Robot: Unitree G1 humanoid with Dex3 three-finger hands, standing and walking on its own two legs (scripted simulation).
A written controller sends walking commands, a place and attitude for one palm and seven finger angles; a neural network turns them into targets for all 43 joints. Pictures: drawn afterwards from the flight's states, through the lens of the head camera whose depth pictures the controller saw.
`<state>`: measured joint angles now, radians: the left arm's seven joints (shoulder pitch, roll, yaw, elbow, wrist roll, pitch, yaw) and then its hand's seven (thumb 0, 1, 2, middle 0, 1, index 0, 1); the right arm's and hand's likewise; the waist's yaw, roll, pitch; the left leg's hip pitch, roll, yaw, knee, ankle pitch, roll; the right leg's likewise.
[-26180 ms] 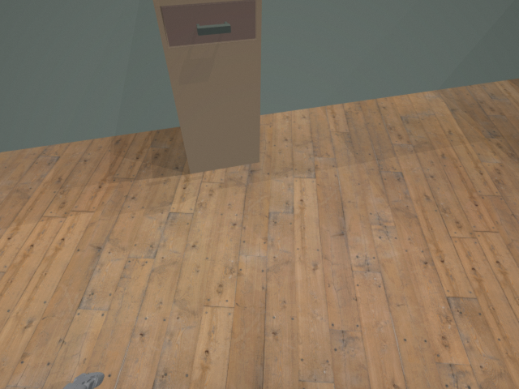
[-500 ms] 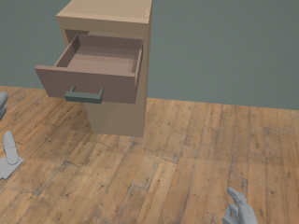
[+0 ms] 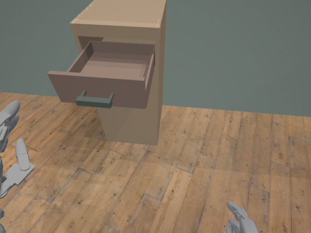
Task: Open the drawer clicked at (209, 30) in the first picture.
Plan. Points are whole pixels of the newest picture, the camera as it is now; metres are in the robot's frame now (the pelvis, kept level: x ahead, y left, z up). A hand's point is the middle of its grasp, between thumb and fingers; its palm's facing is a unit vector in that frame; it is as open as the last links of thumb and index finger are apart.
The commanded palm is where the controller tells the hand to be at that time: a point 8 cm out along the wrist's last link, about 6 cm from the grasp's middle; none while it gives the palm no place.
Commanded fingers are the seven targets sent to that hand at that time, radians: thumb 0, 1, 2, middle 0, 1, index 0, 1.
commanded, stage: let the arm hang, fingers relaxed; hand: left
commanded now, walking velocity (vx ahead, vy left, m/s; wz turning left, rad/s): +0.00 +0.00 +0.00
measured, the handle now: (96, 98) +0.56 +0.25 +0.01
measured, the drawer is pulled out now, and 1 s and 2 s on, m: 0.30 0.30 0.30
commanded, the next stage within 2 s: look to check the result in 1.08 s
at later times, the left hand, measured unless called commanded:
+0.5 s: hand out of the picture -0.06 +0.20 -0.16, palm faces +0.02 -0.97 -0.22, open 7.2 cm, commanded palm none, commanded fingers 0.00 0.90 0.90 -0.20 -0.30 -0.20 -0.30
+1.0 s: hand out of the picture +0.07 +0.20 -0.15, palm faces -0.01 -0.97 -0.26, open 7.3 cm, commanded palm none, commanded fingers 0.00 0.90 0.90 -0.20 -0.30 -0.20 -0.30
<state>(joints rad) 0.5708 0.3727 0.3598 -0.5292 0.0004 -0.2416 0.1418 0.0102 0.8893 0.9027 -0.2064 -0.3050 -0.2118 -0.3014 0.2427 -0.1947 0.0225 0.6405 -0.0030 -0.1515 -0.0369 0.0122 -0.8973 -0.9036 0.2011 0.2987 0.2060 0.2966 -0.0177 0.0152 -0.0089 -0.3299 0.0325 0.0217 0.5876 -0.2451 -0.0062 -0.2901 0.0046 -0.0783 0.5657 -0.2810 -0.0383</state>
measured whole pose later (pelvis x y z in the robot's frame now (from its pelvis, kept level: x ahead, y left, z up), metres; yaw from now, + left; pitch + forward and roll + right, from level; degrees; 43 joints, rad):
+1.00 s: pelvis +0.01 +0.00 +0.01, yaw -1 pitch -2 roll +0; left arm 0.15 0.20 0.01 1.11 0.02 -0.01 0.02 0.00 0.91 0.90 -0.20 -0.30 -0.20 -0.30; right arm 0.21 -0.20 0.00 1.12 -0.02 0.00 -0.02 0.00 -0.90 -0.90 0.20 0.30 0.20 0.30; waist -0.01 0.02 0.06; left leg -0.16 0.02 0.04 0.37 -0.17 -0.01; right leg -0.15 0.00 -0.06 0.40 -0.21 -0.03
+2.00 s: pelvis +0.03 -0.02 +0.02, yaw -1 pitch -2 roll +0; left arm 0.10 0.28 0.03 1.13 0.02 -0.02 0.02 0.00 0.90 0.90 -0.20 -0.30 -0.21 -0.30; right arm 0.14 -0.30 -0.01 1.12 -0.01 0.01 -0.01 0.00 -0.90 -0.90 0.20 0.30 0.20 0.30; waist -0.01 0.03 0.08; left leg -0.10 0.06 0.04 0.31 -0.18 -0.04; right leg -0.09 0.04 -0.06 0.31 -0.20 -0.06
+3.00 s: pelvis +0.05 -0.01 +0.02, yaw -2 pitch -1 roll +0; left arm 0.09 0.33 0.02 1.12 0.02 -0.02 0.01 0.00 0.90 0.90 -0.20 -0.30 -0.21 -0.30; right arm 0.10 -0.33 -0.01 1.11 -0.01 0.01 -0.01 0.00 -0.90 -0.90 0.20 0.30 0.21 0.30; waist -0.01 0.01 0.08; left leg -0.07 0.05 0.06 0.28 -0.19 -0.03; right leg -0.06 0.03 -0.04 0.28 -0.20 -0.04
